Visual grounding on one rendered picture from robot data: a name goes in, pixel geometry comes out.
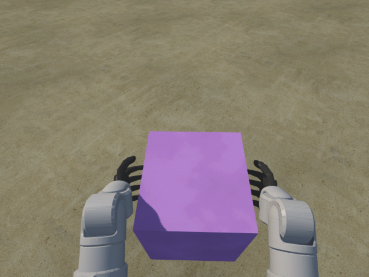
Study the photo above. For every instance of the carton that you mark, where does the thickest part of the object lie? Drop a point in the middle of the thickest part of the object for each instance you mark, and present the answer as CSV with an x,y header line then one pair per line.
x,y
195,199

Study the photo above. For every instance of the robot left hand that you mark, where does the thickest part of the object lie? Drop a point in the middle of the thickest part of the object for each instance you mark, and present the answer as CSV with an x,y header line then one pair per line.
x,y
124,171

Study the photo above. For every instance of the left robot forearm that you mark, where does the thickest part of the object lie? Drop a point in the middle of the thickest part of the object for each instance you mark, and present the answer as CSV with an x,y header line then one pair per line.
x,y
103,232

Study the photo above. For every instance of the right robot forearm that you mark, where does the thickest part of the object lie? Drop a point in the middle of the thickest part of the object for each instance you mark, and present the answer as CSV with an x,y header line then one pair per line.
x,y
291,234

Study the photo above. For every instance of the robot right hand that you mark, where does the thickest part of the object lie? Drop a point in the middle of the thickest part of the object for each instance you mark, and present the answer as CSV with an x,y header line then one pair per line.
x,y
267,179

